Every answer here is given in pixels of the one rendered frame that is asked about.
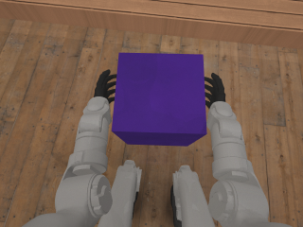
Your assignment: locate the right robot forearm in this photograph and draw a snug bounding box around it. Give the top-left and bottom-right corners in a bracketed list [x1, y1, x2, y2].
[206, 101, 269, 215]

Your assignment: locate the robot left hand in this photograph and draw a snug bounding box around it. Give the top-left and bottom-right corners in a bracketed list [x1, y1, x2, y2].
[94, 69, 117, 104]

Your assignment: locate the right robot upper arm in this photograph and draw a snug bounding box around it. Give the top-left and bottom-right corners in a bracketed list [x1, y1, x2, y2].
[207, 179, 293, 227]

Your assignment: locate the carton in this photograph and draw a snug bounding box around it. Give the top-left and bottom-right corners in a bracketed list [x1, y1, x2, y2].
[112, 52, 207, 147]

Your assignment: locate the left robot forearm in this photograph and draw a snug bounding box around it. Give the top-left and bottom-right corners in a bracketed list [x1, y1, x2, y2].
[55, 96, 112, 209]

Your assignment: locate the robot right hand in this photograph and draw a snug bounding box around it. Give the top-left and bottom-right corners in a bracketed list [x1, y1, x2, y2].
[204, 73, 226, 109]

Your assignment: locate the robot right shin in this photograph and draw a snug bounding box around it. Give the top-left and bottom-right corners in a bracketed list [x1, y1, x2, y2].
[174, 165, 199, 220]

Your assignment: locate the left robot upper arm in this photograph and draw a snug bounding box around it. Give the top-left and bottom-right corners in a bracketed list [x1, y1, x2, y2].
[22, 173, 113, 227]

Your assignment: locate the right robot foot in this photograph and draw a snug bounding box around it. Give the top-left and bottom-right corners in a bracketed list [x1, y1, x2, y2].
[170, 185, 182, 227]

